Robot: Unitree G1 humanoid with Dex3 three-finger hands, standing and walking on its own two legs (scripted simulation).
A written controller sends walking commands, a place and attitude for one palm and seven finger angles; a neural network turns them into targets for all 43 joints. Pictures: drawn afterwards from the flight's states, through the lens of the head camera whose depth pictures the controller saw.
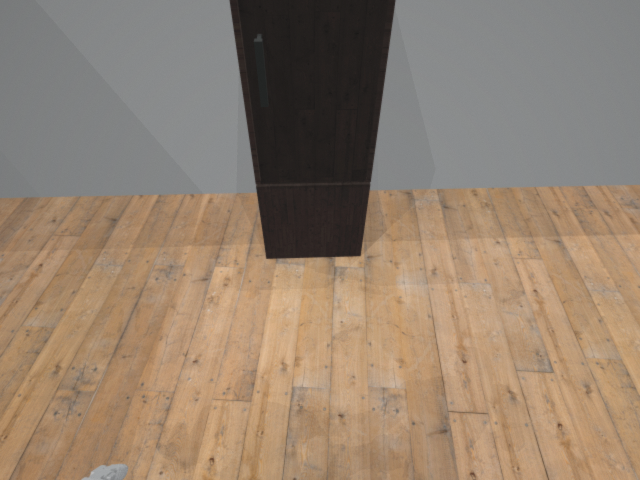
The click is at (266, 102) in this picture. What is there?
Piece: cupboard door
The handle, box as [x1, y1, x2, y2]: [254, 34, 268, 106]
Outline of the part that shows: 257,34 257,37 254,38 254,47 261,106 267,106 268,102 261,34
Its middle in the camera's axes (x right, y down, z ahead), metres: -0.15 -0.43 +0.99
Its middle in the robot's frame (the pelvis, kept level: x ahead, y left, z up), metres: +1.03 +0.21 +0.04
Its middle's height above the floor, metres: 0.81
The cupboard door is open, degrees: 0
